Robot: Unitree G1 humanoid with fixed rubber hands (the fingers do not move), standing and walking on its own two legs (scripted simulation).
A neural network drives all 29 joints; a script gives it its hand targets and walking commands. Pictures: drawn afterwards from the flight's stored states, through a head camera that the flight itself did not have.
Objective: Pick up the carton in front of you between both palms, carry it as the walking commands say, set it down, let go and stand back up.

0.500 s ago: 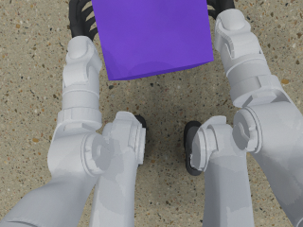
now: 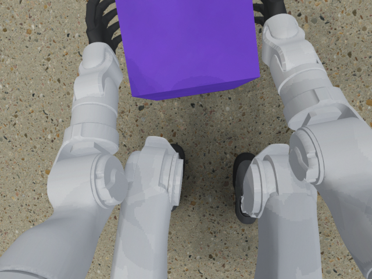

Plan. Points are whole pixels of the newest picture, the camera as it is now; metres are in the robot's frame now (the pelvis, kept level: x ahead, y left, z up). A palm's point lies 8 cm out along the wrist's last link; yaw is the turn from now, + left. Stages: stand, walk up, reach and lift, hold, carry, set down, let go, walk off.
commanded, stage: set down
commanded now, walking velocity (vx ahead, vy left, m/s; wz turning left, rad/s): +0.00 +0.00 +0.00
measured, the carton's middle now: (188, 44) +0.51 +0.06 -0.23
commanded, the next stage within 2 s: let go in 1.96 s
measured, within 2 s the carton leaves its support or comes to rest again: rests again in 0.24 s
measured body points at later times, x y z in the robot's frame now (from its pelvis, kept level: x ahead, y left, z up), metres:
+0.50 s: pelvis +0.00 +0.00 +0.00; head +0.35 -0.01 +0.27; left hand +0.50 +0.22 -0.16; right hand +0.55 -0.09 -0.18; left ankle +0.12 +0.12 -0.33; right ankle +0.10 -0.10 -0.33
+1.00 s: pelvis +0.00 +0.00 +0.00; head +0.35 +0.00 +0.26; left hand +0.49 +0.24 -0.17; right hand +0.56 -0.14 -0.17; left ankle +0.12 +0.12 -0.33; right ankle +0.10 -0.10 -0.33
